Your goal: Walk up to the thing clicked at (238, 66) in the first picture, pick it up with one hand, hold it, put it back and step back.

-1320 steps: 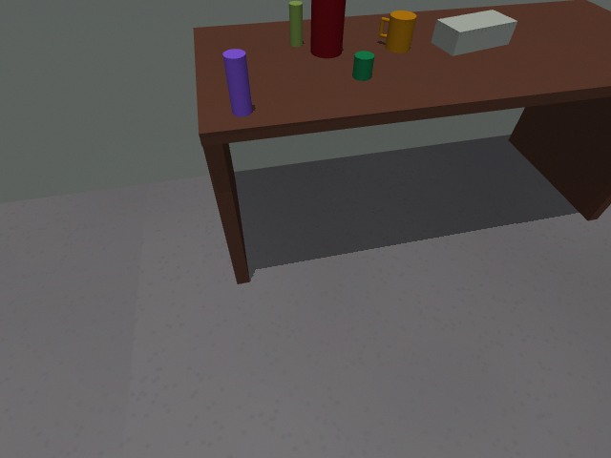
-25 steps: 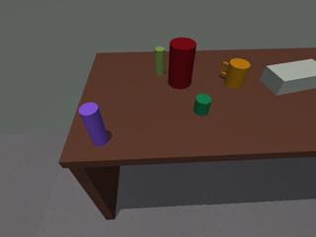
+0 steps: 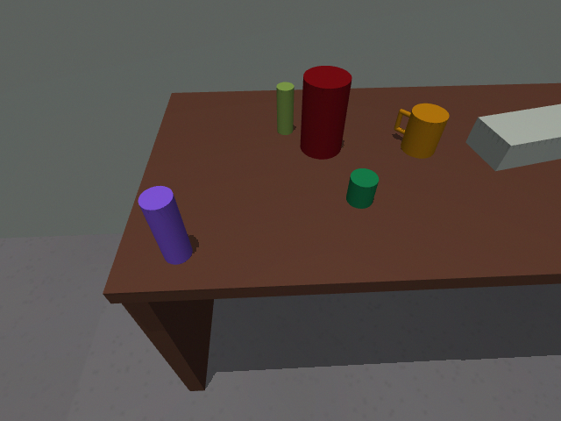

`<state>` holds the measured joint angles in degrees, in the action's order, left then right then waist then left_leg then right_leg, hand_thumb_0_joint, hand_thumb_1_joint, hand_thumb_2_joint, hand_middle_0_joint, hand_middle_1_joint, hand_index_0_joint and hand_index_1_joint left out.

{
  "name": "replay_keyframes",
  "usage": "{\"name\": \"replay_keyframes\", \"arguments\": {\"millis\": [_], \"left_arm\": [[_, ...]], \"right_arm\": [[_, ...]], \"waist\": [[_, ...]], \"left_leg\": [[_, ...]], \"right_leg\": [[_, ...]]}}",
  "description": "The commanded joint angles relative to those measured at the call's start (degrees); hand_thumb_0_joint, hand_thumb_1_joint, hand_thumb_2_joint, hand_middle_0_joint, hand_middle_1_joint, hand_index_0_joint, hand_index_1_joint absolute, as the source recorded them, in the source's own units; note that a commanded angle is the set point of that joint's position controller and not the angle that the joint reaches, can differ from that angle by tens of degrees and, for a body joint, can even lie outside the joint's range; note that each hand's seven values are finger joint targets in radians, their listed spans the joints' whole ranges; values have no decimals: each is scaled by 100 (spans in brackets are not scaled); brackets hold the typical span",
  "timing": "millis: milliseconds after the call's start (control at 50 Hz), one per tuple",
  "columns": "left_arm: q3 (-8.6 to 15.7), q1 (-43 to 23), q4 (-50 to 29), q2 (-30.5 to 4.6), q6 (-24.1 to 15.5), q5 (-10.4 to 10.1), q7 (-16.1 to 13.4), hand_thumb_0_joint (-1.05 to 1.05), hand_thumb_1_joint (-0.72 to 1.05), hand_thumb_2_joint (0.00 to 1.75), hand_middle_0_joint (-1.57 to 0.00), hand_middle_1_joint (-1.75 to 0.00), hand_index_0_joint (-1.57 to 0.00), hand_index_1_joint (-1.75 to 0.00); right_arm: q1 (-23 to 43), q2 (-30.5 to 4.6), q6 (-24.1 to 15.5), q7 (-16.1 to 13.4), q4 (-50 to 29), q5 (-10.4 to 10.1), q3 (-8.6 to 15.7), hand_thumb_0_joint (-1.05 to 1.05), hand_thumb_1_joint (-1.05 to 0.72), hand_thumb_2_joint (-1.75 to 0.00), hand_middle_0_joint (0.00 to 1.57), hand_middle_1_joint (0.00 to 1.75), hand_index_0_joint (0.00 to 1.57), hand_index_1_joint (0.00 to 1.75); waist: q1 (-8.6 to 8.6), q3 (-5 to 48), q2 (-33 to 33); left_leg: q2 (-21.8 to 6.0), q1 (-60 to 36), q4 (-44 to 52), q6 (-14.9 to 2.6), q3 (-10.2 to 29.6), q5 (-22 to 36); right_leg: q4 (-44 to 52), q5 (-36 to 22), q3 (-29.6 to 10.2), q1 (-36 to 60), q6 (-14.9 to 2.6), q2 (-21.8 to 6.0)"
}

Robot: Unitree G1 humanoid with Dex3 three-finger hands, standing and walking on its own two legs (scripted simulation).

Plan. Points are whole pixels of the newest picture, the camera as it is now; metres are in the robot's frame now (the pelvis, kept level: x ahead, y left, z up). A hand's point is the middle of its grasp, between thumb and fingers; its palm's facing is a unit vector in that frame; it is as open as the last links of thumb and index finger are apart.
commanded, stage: home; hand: left
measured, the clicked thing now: (168, 227) +0.43 +0.21 +0.02
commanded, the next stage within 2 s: stand in 0.24 s
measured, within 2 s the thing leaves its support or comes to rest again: neither
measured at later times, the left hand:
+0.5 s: hand out of the picture +0.07 +0.25 -0.15, palm faces -0.02 -0.93 -0.36, open 16.5 cm
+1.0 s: hand out of the picture +0.07 +0.25 -0.16, palm faces -0.02 -0.94 -0.35, open 7.6 cm
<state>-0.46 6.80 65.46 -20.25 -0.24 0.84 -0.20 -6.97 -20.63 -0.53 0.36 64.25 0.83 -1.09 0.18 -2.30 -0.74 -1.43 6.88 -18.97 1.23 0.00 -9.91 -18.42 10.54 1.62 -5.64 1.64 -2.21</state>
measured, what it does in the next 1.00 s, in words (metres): stands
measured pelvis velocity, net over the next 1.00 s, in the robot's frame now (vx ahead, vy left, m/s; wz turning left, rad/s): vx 0.01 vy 0.00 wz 0.01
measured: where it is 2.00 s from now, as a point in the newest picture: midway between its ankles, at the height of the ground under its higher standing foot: outside the picture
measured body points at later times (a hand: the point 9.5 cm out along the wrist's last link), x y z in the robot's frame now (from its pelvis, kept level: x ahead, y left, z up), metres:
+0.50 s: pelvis +0.00 +0.00 +0.00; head +0.01 -0.01 +0.45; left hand +0.07 +0.30 -0.13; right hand +0.07 -0.31 -0.14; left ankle +0.01 +0.13 -0.75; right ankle +0.00 -0.14 -0.75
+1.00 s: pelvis +0.01 +0.00 +0.00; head +0.02 -0.01 +0.45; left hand +0.07 +0.30 -0.13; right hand +0.08 -0.30 -0.14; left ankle +0.01 +0.13 -0.75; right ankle +0.00 -0.14 -0.75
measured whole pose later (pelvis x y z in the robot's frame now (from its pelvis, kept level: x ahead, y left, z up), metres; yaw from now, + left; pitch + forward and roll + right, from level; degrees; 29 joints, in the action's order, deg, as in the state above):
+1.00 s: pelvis +0.01 +0.00 +0.00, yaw +0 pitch -1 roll +0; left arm 0.0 7.2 64.6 -20.1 -0.2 0.8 -0.1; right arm -7.2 -20.3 -0.5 0.4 64.0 0.8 -1.0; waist 0.1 -2.5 -0.5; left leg -1.6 6.9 -18.5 1.5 0.5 -10.3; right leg -17.8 11.0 2.1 -5.4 1.4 -2.0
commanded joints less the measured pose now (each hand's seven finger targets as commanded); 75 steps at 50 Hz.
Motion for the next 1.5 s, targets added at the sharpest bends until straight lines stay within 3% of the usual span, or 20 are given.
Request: {"name": "replay_keyframes", "arguments": {"millis": [0, 320, 360, 380, 540, 700, 800, 1080, 1260, 1360, 1480], "left_arm": [[234, -186, -308, -1253, -138, -7, -51, 0, -60, 3, -4, -5, -4, -5], [242, -171, -372, -1236, -136, -8, -48, 0, -59, 3, -4, -5, -4, -5], [236, -150, -364, -1226, -142, -22, -45, 0, -43, 19, -20, -21, -20, -21], [245, -166, -392, -1242, -143, -14, -45, 0, -35, 27, -20, -29, -20, -29], [257, -168, -393, -1241, -146, -11, -52, 0, 29, 90, -20, -30, -20, -30], [264, -129, -403, -1218, -146, -19, -38, 0, 90, 90, -20, -30, -20, -30], [268, -125, -375, -1221, -142, -9, -37, 0, 90, 90, -20, -30, -20, -30], [267, -107, -409, -1186, -143, -20, -49, 0, 90, 90, -20, -30, -20, -30], [272, -129, -413, -1192, -128, -14, -53, 0, 90, 90, -20, -30, -20, -30], [282, -116, -442, -1199, -139, -11, -47, 0, 90, 90, -20, -30, -20, -30], [266, -150, -455, -1185, -137, -26, -48, 0, 90, 90, -20, -30, -20, -30]], "right_arm": [[189, -1183, -94, -96, -301, -8, 261, 0, -90, -90, 20, 30, 20, 30], [181, -1182, -91, -87, -274, -3, 274, 0, -90, -90, 20, 30, 20, 30], [190, -1168, -93, -81, -264, -6, 271, 0, -90, -90, 20, 30, 20, 30], [213, -1180, -95, -83, -282, -5, 284, 0, -90, -90, 20, 30, 20, 30], [178, -1131, -73, -74, -293, -9, 284, 0, -90, -90, 20, 30, 20, 30], [161, -1157, -99, -85, -315, -11, 273, 0, -90, -90, 20, 30, 20, 30], [133, -1153, -86, -83, -298, -18, 271, 0, -90, -90, 20, 30, 20, 30], [192, -1190, -100, -103, -331, -20, 291, 0, -90, -90, 20, 30, 20, 30], [213, -1159, -76, -97, -315, -22, 291, 0, -90, -90, 20, 30, 20, 30], [208, -1173, -98, -101, -349, -12, 296, 0, -90, -90, 20, 30, 20, 30], [195, -1155, -100, -100, -328, -21, 288, 0, -90, -90, 20, 30, 20, 30]], "waist": [[-19, 348, 61], [-13, 330, 70], [-5, 295, 82], [-5, 327, 75], [-18, 252, 144], [0, 375, 29], [-22, 206, 104], [10, 480, 56], [2, 275, 77], [13, 441, 52], [-7, 431, 23]], "left_leg": [[-605, -5, 306, -191, 486, 762], [-606, 18, 314, -189, 487, 671], [-584, -9, 323, -172, 481, 640], [-593, -26, 294, -177, 476, 656], [-574, 51, 319, -184, 494, 532], [-613, -43, 264, -209, 487, 815], [-577, 19, 324, -182, 511, 543], [-638, -165, 176, -206, 485, 1258], [-598, -42, 279, -186, 508, 866], [-614, -99, 212, -214, 456, 1178], [-610, -146, 232, -175, 471, 1270]], "right_leg": [[251, -761, -443, 81, -214, -578], [281, -675, -451, 57, -241, -592], [318, -624, -453, 5, -237, -584], [317, -642, -449, 6, -247, -586], [366, -540, -421, 6, -235, -580], [278, -815, -415, 123, -248, -601], [377, -509, -410, -31, -221, -566], [224, -1164, -360, 199, -227, -614], [308, -760, -345, 99, -222, -587], [244, -1135, -352, 249, -234, -631], [246, -1144, -334, 209, -221, -616]]}}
